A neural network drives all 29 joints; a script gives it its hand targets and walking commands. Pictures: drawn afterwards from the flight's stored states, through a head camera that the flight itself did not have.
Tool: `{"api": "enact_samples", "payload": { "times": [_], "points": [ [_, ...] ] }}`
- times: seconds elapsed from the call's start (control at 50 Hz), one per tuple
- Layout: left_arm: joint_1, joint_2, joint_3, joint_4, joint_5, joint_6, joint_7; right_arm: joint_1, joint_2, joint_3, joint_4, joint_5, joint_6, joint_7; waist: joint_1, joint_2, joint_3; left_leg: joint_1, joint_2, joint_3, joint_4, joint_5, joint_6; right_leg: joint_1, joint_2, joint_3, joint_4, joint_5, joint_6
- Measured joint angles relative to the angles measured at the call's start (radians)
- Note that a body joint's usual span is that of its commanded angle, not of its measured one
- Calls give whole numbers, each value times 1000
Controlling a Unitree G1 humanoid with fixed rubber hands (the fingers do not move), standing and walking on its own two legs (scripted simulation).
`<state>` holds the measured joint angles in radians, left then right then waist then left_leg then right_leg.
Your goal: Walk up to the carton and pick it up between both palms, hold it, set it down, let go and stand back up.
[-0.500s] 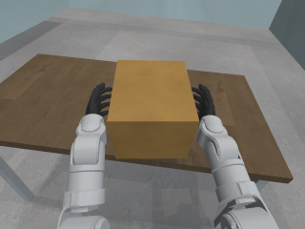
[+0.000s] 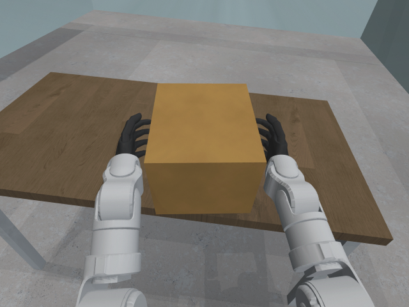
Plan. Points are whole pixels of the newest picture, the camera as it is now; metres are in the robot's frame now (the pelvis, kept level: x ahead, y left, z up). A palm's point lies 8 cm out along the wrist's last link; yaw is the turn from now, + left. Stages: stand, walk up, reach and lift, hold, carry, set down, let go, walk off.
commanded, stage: hold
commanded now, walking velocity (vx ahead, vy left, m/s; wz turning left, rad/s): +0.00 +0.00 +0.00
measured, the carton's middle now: (202, 146) +0.40 +0.01 +0.14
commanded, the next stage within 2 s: set down in 0.24 s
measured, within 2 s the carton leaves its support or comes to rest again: neither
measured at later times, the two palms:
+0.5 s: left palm (135, 147) +0.37 +0.14 +0.16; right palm (280, 154) +0.37 -0.14 +0.15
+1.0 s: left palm (138, 152) +0.41 +0.14 +0.11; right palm (269, 160) +0.39 -0.13 +0.11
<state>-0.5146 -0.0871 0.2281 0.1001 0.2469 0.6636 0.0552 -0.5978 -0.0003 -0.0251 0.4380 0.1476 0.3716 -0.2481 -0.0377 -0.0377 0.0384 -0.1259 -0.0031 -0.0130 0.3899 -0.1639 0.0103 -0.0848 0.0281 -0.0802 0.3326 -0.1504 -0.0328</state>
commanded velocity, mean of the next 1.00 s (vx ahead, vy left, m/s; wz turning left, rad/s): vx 0.00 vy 0.00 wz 0.00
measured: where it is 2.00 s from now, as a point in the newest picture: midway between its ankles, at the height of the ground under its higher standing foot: outside the picture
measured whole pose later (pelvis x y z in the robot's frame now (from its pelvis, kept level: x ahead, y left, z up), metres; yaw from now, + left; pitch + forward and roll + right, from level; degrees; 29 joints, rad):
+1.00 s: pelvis +0.02 +0.02 +0.00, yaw +0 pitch -2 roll -2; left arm -0.58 -0.09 0.23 0.44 0.24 0.29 0.07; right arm -0.59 0.06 -0.21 0.68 -0.02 -0.03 -0.18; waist -0.05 -0.05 0.04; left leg -0.17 -0.01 -0.01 0.40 -0.19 0.03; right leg -0.10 0.02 -0.07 0.27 -0.14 -0.01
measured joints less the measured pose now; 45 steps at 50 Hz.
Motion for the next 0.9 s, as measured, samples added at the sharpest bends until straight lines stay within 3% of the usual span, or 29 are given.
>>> {"api": "enact_samples", "payload": {
  "times": [0.26, 0.38, 0.54, 0.72, 0.9],
  "points": [
    [51, -4, -24, -73, -6, 11, 5, 44, -15, 41, -63, 30, 0, -15, -9, 3, -8, 8, 3, -2, 7, -10, -2, 16, 4, -1, -11, -1, 0],
    [-20, -14, 38, 34, 22, -11, -27, -5, 39, -53, 8, -46, -2, 8, -28, -4, 3, 12, -6, -8, 8, -9, 4, 14, -5, -7, 9, -11, 3],
    [-73, -28, 67, 100, 56, -125, -50, -10, 59, -102, 52, -106, -137, 29, -34, -11, 32, 27, -10, -1, -7, -5, 9, 28, -10, 0, -6, -6, 10],
    [-60, -51, 83, 173, 97, -224, -62, 23, 72, -131, 170, -165, -297, 48, -15, -29, 52, 80, -16, 7, -28, -13, 17, 83, -14, 8, -35, -7, 17],
    [-43, -10, 20, 294, 15, -316, -17, 44, 87, -190, 231, -175, -382, 62, -6, -26, 34, 3, -15, 2, -2, -23, 19, 26, -13, 2, -48, 2, 22]
  ]
}}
